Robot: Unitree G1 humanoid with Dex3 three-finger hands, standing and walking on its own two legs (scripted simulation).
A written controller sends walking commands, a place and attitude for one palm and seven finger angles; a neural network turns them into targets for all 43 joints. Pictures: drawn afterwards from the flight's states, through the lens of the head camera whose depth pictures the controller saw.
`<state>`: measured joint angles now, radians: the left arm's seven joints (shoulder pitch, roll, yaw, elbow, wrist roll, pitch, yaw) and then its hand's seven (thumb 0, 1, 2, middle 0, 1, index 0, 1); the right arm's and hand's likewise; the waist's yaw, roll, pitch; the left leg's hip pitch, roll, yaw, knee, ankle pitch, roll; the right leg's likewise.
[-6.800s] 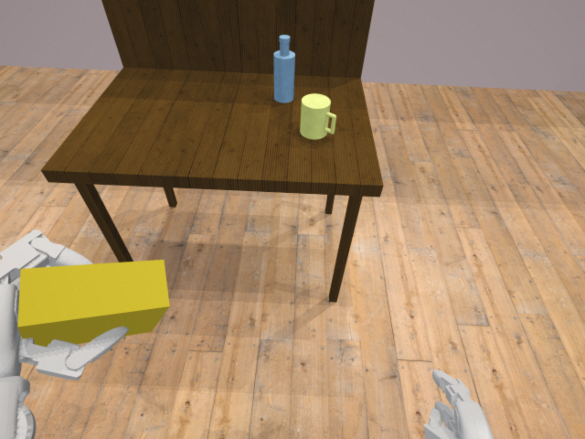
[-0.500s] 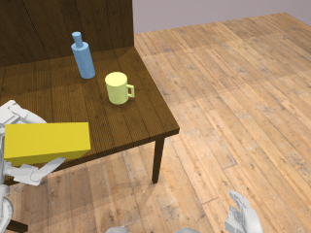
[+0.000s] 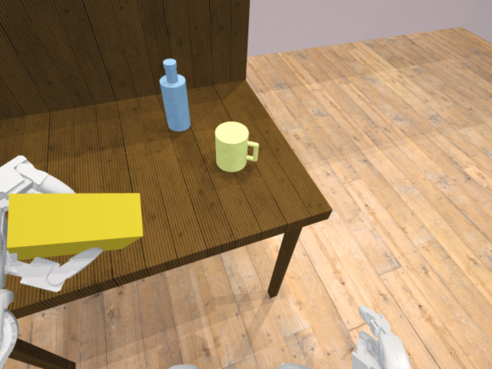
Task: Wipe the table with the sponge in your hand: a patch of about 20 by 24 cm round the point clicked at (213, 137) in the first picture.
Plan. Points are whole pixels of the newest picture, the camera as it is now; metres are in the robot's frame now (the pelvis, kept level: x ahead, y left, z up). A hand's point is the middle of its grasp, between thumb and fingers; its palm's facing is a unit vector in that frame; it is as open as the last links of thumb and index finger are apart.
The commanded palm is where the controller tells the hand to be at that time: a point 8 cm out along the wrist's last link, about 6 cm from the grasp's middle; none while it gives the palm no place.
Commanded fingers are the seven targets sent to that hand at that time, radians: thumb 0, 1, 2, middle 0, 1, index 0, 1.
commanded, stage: shuffle to correct the standing spot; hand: left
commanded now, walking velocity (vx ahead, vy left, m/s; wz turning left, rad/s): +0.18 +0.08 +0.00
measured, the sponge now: (95, 225) +0.25 +0.20 +0.16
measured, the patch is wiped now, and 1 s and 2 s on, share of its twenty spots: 0.00 0.00 0.00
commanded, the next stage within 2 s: none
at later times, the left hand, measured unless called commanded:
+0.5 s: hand out of the picture +0.24 +0.31 +0.19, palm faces +0.37 -0.83 -0.42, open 9.6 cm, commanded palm +0.17 +0.36 +0.20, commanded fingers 0.00 0.10 1.30 -1.20 -1.60 -1.20 -1.60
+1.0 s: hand out of the picture +0.26 +0.31 +0.20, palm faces +0.30 -0.84 -0.46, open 9.6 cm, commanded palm +0.20 +0.36 +0.20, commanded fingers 0.00 0.10 1.30 -1.20 -1.60 -1.20 -1.60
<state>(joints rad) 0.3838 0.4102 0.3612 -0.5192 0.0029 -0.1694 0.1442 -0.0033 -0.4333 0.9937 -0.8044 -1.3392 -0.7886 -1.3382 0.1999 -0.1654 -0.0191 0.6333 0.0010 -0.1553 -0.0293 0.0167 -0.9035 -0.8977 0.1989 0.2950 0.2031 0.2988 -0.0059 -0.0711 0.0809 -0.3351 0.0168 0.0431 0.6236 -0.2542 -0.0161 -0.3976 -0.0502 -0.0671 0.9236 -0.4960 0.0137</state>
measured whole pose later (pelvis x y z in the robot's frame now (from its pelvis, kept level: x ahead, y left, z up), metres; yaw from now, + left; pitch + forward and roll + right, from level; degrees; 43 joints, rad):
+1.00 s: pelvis +0.03 +0.09 +0.02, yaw -1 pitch +0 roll -1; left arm 0.49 0.44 0.38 -0.59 -0.04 -0.17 0.11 0.00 -0.44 1.00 -0.81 -1.33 -0.79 -1.33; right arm 0.21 -0.18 0.02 0.57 0.00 -0.10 -0.04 0.02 -0.90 -0.90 0.20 0.30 0.21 0.30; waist -0.03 -0.01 0.04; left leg -0.25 0.02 0.02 0.54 -0.28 0.01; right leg -0.22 0.04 -0.08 0.47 -0.24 -0.05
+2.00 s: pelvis +0.05 +0.08 +0.02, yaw -1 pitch +0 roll -1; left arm 0.50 0.39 0.37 -0.49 -0.06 -0.13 0.13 0.00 -0.44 1.00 -0.82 -1.33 -0.80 -1.32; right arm 0.19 -0.18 0.03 0.58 0.01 -0.06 -0.06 0.01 -0.90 -0.90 0.20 0.30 0.21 0.30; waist 0.00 0.01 -0.01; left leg -0.25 0.02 0.03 0.55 -0.31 0.00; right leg -0.22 0.04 -0.07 0.50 -0.29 -0.06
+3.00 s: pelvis +0.06 +0.08 +0.01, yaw -1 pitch +0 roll -1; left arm 0.49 0.36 0.34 -0.48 -0.06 -0.09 0.14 0.00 -0.45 1.00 -0.82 -1.32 -0.80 -1.32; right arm 0.20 -0.20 0.02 0.60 0.01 -0.04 -0.07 0.01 -0.90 -0.90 0.20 0.30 0.21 0.30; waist 0.00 -0.01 0.00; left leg -0.24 0.02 0.01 0.58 -0.34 0.00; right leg -0.22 0.04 -0.09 0.53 -0.32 -0.06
